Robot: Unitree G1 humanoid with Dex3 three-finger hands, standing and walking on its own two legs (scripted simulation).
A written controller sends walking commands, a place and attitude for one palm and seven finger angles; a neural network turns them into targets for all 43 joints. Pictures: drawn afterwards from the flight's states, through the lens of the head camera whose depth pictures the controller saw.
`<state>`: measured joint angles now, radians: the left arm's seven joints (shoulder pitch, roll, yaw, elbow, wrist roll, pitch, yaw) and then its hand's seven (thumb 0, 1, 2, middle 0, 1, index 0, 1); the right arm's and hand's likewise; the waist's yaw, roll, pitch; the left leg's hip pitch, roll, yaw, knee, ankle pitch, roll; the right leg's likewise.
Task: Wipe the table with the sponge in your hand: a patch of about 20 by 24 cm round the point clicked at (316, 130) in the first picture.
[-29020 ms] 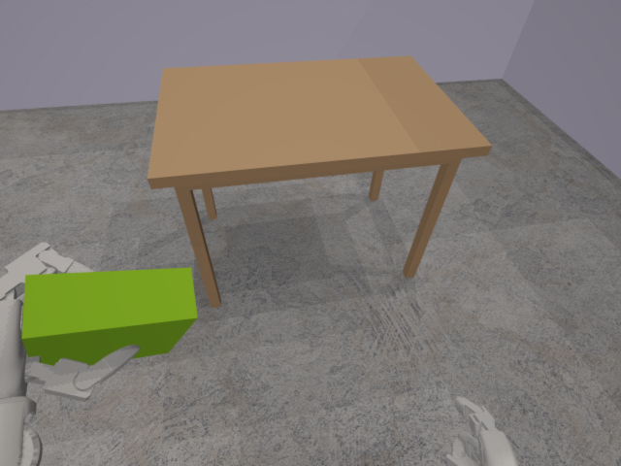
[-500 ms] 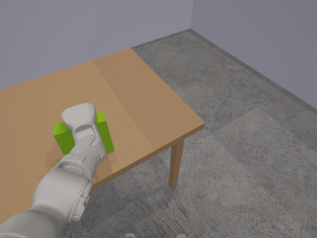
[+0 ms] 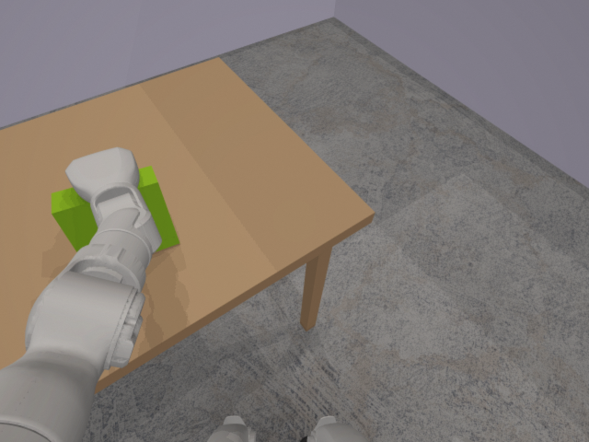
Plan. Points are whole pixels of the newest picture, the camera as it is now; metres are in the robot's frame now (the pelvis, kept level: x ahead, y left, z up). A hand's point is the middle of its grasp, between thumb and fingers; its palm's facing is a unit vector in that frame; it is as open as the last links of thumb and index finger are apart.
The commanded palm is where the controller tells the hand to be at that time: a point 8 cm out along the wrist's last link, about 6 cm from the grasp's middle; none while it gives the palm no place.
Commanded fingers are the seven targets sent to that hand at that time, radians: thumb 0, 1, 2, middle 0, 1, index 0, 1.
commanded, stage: wipe forward along the third lane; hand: left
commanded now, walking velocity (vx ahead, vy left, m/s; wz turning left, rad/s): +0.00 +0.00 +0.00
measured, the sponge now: (126, 230) +0.44 +0.25 -0.01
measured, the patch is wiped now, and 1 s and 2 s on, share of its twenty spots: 0.85 1.00 1.00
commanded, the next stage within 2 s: wipe back along the third lane in 0.24 s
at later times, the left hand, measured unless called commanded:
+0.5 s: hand (111, 187) +0.50 +0.26 +0.03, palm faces -0.11 +0.00 -0.99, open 9.6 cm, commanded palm +0.47 +0.24 +0.06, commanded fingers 0.00 0.10 1.30 -1.20 -1.60 -1.20 -1.60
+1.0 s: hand (112, 197) +0.47 +0.26 +0.03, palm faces -0.06 +0.00 -1.00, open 9.7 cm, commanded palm +0.43 +0.22 +0.07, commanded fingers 0.00 0.10 1.30 -1.20 -1.60 -1.20 -1.60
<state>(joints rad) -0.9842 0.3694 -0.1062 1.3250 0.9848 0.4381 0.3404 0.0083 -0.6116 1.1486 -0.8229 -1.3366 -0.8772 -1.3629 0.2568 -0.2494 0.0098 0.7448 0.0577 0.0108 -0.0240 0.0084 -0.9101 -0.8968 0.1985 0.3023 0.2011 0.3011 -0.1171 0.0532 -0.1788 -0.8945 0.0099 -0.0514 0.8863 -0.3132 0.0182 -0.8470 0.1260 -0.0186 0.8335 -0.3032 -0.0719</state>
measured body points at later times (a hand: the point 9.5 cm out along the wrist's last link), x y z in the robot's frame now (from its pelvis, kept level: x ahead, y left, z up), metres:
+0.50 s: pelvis +0.03 +0.03 +0.01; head +0.11 +0.04 +0.45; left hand +0.50 +0.26 +0.09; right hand +0.11 -0.23 -0.12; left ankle +0.06 +0.12 -0.69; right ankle +0.05 -0.07 -0.69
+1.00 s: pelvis +0.07 +0.05 +0.03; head +0.11 +0.06 +0.48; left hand +0.47 +0.25 +0.09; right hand +0.20 -0.18 -0.10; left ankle +0.06 +0.12 -0.69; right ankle +0.05 -0.07 -0.69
